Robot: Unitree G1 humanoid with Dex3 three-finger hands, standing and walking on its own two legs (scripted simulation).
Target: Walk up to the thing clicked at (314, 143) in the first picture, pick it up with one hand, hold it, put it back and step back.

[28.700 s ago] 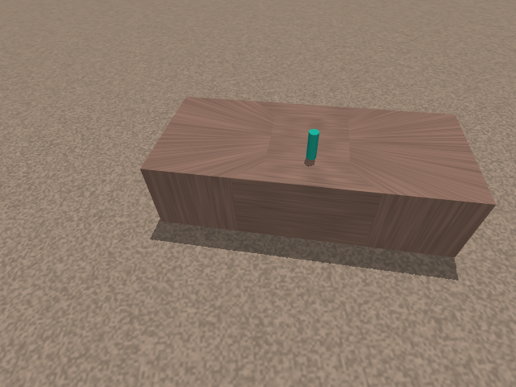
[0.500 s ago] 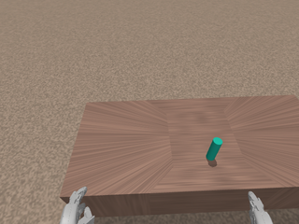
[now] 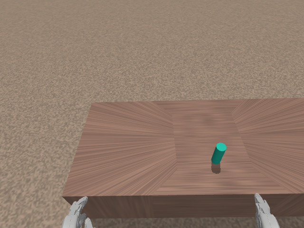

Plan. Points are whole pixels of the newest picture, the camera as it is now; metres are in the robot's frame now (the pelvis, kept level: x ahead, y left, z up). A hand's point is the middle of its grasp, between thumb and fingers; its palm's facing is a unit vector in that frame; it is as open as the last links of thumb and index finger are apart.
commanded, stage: home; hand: right
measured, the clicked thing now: (218, 153) +0.53 -0.26 -0.30
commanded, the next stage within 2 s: stand in 1.10 s
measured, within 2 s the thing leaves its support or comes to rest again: neither
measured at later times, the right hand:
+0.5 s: hand out of the picture +0.18 -0.18 -0.06, palm faces +0.15 +0.95 -0.27, open 17.6 cm
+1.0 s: hand out of the picture +0.17 -0.18 -0.06, palm faces +0.15 +0.95 -0.28, open 17.6 cm
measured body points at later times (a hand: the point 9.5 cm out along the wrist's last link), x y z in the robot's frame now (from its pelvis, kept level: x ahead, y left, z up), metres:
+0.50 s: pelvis +0.00 +0.00 +0.00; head +0.02 +0.00 +0.45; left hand +0.17 +0.24 -0.07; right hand +0.16 -0.23 -0.04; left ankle +0.01 +0.14 -0.69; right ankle +0.01 -0.13 -0.69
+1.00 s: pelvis +0.00 +0.00 +0.00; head +0.02 +0.00 +0.44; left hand +0.17 +0.24 -0.07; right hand +0.16 -0.23 -0.04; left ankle +0.01 +0.14 -0.69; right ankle +0.01 -0.13 -0.69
